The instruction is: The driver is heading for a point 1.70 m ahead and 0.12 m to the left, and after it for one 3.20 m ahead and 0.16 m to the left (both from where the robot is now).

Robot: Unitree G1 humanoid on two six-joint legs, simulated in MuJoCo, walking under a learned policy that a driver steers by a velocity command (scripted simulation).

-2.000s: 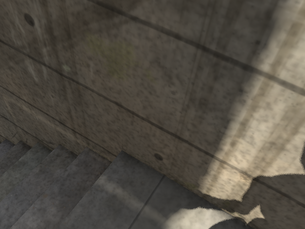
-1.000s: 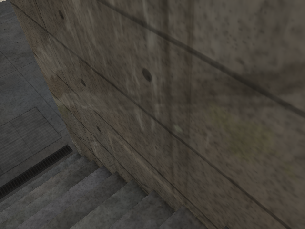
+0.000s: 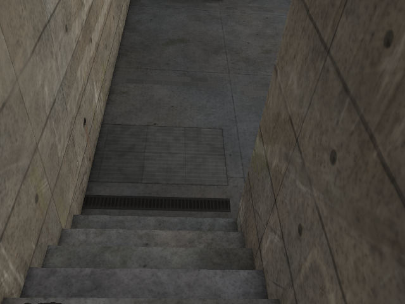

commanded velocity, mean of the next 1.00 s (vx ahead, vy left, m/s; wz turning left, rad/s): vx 0.38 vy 0.00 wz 0.38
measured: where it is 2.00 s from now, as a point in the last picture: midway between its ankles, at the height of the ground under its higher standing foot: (183, 273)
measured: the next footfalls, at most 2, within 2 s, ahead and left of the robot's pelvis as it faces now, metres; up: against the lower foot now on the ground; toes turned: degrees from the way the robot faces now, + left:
right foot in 0.22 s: +0.18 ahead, -0.23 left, -0.19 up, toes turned +11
left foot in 0.88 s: +0.46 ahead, +0.05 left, -0.38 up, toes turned +19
